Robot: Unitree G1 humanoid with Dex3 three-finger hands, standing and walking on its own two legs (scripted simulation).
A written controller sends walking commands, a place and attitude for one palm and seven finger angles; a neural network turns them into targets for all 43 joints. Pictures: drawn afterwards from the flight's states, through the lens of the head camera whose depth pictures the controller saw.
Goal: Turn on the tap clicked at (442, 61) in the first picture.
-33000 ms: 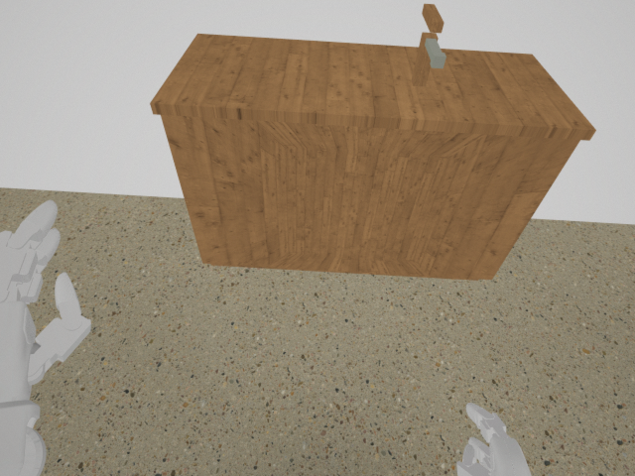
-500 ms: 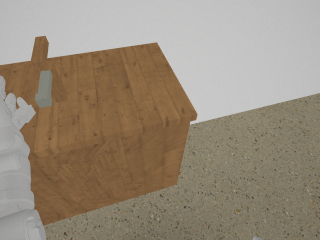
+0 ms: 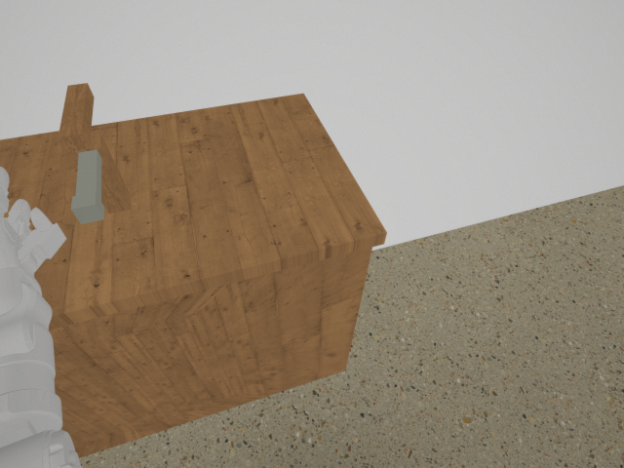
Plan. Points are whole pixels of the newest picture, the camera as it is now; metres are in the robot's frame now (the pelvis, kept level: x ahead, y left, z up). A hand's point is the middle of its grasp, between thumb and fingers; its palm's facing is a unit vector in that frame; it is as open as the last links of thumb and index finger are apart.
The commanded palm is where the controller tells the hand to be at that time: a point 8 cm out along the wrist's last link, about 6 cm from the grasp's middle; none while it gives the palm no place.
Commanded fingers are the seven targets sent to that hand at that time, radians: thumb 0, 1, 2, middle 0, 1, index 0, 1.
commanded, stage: push the lever round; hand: left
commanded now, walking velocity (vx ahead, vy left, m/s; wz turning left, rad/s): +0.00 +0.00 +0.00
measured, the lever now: (88, 208) +0.40 +0.31 +0.12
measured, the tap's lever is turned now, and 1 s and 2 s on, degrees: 2 11 43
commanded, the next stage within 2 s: none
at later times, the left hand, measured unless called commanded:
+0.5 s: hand (82, 223) +0.38 +0.31 +0.12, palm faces +0.53 -0.84 -0.06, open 7.8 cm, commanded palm +0.33 +0.34 +0.12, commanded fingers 0.00 0.90 0.90 -0.15 -0.15 -0.15 -0.15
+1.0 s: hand (103, 223) +0.38 +0.28 +0.12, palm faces +0.57 -0.82 -0.04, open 7.7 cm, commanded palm +0.34 +0.31 +0.12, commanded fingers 0.00 0.90 0.90 -0.15 -0.15 -0.15 -0.15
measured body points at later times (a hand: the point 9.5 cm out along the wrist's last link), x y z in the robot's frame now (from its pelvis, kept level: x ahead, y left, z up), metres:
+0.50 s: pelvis -0.01 +0.00 +0.00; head +0.02 +0.01 +0.45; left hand +0.35 +0.35 +0.12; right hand +0.09 -0.25 -0.11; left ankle +0.02 +0.09 -0.72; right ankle -0.03 -0.09 -0.72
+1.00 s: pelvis -0.01 +0.00 +0.00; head +0.01 +0.00 +0.45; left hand +0.34 +0.32 +0.12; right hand +0.10 -0.26 -0.11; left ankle +0.02 +0.09 -0.72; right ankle -0.03 -0.09 -0.72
